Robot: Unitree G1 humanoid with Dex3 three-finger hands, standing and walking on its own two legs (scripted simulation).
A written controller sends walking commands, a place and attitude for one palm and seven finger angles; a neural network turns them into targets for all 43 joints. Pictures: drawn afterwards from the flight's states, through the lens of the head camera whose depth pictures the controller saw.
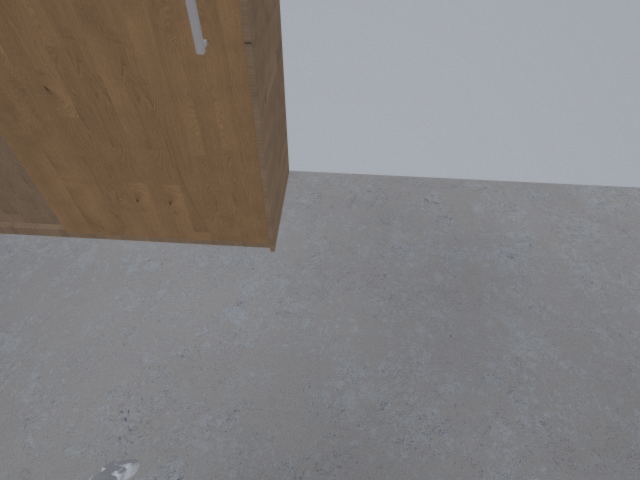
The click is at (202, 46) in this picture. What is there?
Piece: wardrobe's sliding door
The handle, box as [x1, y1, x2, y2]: [185, 0, 206, 54]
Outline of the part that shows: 185,0 196,52 203,54 205,51 204,47 206,45 206,39 203,39 201,35 195,0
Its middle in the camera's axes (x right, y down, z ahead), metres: -0.31 -0.60 +0.89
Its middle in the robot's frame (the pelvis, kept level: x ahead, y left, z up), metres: +1.07 +0.38 +0.22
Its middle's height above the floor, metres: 0.99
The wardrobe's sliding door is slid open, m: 0.00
